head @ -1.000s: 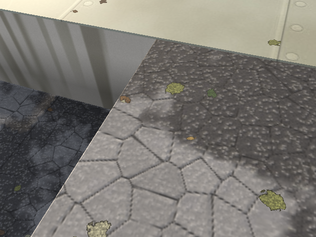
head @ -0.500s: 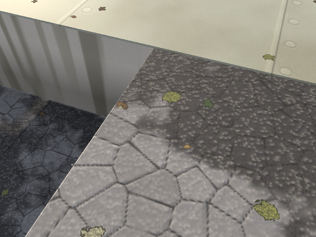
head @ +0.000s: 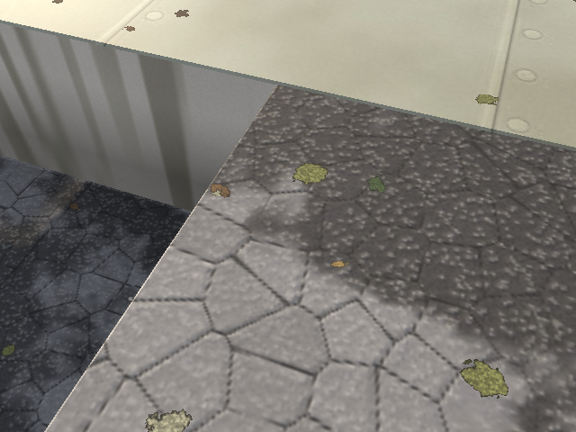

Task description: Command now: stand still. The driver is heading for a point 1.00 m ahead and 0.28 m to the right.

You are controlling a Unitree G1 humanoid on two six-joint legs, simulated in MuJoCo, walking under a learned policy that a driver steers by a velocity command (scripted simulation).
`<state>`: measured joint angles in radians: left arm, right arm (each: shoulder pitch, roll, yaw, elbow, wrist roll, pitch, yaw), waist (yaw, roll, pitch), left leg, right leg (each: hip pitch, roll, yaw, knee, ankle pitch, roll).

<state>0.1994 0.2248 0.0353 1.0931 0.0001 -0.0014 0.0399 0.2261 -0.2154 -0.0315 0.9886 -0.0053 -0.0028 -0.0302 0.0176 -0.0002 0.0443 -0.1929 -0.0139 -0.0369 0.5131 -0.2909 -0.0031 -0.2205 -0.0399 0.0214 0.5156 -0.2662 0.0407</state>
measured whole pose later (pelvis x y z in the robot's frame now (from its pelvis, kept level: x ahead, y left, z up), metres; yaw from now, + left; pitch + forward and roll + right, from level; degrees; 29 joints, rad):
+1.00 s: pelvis +0.11 -0.03 +0.00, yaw +0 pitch +2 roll +0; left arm 0.47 0.18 0.03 1.09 -0.01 -0.12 -0.01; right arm 0.27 -0.23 -0.04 0.99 0.04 -0.11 0.01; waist 0.04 0.01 -0.02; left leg -0.55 0.01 0.00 1.29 -0.42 0.06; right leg -0.09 0.01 0.01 0.46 -0.40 -0.02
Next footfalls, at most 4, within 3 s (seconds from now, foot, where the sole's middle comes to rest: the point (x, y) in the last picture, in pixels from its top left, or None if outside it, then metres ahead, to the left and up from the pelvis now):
1.22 left None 0.42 0.09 -0.77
1.72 right None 0.31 -0.13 -0.77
2.22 left None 0.43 0.06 -0.77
2.58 right None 0.28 -0.14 -0.77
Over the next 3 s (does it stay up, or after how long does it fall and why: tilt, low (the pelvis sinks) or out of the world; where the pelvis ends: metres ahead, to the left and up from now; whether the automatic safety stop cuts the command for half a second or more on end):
stays up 0.48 -0.09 -0.01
